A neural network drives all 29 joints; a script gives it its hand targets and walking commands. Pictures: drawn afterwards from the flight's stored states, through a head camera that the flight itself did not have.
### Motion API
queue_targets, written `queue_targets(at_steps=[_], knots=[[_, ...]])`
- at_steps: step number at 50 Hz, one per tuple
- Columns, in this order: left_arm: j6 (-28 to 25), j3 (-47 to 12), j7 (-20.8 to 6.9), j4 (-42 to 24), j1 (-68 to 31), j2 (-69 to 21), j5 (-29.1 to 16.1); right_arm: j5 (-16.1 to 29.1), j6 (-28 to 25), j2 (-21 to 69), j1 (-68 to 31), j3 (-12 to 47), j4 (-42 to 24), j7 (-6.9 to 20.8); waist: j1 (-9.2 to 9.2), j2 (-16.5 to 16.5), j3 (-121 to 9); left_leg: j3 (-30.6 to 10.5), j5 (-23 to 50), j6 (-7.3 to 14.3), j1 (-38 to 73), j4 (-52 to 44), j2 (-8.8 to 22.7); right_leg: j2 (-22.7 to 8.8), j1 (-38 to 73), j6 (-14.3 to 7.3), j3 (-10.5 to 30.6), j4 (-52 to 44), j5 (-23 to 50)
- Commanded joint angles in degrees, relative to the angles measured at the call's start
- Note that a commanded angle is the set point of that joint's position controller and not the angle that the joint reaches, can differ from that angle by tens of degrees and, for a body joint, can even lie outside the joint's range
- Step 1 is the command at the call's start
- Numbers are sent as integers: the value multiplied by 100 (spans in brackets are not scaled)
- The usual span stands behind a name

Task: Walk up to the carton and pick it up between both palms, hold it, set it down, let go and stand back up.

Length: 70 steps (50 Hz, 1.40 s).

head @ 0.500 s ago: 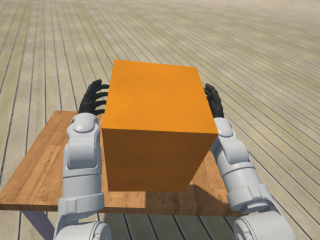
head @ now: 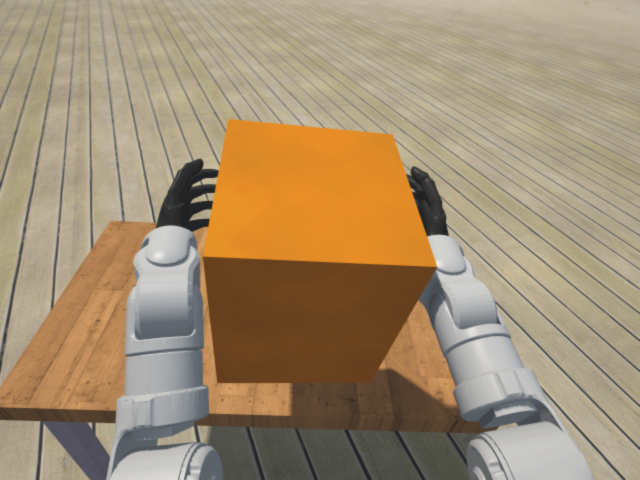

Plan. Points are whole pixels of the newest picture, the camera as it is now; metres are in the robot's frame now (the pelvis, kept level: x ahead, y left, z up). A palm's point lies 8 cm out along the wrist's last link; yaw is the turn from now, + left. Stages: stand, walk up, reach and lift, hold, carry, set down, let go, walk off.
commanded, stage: hold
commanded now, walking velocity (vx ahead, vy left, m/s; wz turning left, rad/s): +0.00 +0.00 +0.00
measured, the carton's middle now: (304, 259) +0.36 +0.01 +0.14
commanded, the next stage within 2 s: none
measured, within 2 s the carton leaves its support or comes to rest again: neither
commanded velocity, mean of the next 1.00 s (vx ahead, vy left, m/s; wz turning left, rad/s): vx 0.00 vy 0.00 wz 0.00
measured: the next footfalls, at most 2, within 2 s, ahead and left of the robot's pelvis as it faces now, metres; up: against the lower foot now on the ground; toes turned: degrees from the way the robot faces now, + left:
none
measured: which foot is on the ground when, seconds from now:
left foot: down 0.00-1.00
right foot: down 0.00-1.00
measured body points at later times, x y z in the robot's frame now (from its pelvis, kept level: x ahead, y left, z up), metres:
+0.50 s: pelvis +0.00 +0.00 +0.00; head -0.04 +0.03 +0.45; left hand +0.37 +0.16 +0.19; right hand +0.38 -0.14 +0.19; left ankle +0.03 +0.12 -0.75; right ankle -0.01 -0.11 -0.75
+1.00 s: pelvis +0.00 +0.00 +0.00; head -0.04 +0.03 +0.45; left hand +0.37 +0.16 +0.19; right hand +0.38 -0.14 +0.19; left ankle +0.03 +0.12 -0.75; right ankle -0.01 -0.11 -0.75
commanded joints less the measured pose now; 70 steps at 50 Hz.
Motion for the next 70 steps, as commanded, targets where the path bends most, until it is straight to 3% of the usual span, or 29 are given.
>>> queue_targets(at_steps=[1,70], knots=[[-188,-2472,-718,-159,-2934,-2853,-815,284,-325,3004,-3615,1881,-1423,550,-51,454,-1871,480,1198,-59,699,-78,-176,202,-94,280,-429,-155,1001],[-197,-2461,-716,-195,-2943,-2832,-797,256,-371,2980,-3576,1864,-1380,565,-54,457,-1865,491,1216,-59,722,-81,-170,199,-89,275,-445,-154,995]])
